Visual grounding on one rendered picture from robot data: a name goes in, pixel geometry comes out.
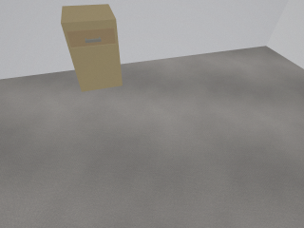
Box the drawer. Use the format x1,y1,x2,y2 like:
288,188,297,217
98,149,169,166
66,28,116,48

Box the handle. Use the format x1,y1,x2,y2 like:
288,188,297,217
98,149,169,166
85,37,102,43

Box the cabinet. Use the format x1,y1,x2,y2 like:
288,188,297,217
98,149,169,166
61,4,123,92

